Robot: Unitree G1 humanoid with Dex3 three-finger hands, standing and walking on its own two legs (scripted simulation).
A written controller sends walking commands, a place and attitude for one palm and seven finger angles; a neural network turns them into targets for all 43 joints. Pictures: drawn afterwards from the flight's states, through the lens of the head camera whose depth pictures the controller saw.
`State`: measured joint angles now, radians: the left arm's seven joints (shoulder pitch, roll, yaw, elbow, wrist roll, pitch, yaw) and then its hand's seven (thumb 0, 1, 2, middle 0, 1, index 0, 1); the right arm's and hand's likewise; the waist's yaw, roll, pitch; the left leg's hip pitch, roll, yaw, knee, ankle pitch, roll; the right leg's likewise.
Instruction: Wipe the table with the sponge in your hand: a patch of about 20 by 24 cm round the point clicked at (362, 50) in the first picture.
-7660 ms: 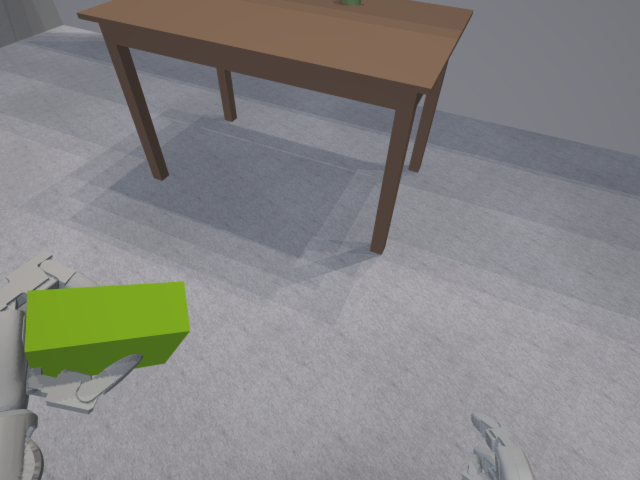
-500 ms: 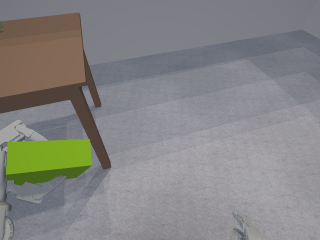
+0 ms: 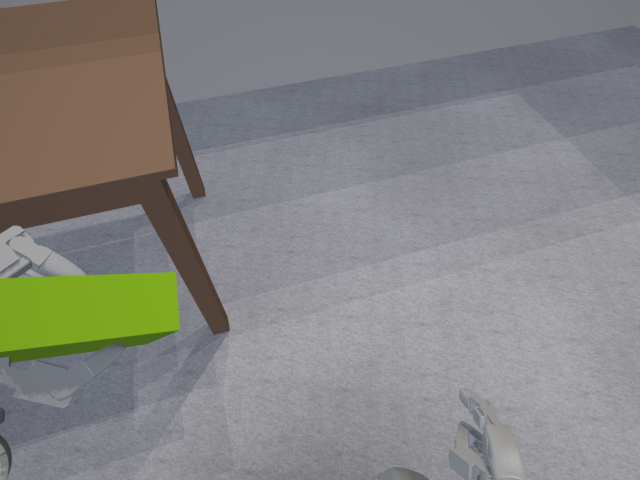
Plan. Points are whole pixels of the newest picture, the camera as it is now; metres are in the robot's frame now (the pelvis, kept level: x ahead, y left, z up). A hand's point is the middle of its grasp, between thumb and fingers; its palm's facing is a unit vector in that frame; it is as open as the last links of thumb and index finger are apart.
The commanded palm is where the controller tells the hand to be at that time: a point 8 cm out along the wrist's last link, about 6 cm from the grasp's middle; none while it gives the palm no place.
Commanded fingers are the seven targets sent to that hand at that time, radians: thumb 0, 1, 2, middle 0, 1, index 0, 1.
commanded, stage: take the last steps up to it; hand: left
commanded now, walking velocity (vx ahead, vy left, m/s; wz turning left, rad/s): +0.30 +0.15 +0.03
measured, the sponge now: (112, 316) +0.23 +0.20 +0.16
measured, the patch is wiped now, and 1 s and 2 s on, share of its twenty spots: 0.00 0.00 0.00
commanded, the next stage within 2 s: come to a stop and stand still in 0.58 s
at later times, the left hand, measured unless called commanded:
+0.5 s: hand (57, 208) +0.34 +0.29 +0.17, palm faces +0.38 -0.79 -0.48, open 9.4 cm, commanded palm +0.28 +0.34 +0.18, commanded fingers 0.00 0.10 1.30 -1.20 -1.60 -1.20 -1.60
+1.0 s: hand (70, 179) +0.40 +0.31 +0.15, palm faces +0.35 -0.82 -0.47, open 9.4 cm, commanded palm +0.33 +0.36 +0.18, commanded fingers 0.00 0.10 1.30 -1.20 -1.60 -1.20 -1.60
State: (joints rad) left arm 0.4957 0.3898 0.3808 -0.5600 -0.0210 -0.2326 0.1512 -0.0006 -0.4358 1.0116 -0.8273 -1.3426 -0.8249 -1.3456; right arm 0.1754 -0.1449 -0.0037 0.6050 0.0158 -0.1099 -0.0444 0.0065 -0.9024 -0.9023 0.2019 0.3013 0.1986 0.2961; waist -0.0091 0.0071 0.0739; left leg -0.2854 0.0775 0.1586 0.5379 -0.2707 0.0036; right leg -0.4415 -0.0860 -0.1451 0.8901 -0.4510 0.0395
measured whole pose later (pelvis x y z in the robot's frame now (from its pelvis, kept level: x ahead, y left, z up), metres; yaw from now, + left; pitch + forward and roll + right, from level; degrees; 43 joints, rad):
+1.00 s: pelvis +0.18 +0.08 +0.00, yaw +1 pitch +0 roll +1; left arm 0.51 0.36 0.35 -0.55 -0.01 -0.16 0.17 0.00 -0.43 1.01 -0.83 -1.34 -0.83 -1.34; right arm 0.14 -0.23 0.01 0.57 0.00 -0.01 -0.08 0.01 -0.90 -0.90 0.20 0.30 0.20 0.30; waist -0.03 -0.02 0.10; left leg -0.33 0.02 0.08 0.70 -0.38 -0.04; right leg -0.29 -0.08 -0.16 0.57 -0.28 -0.02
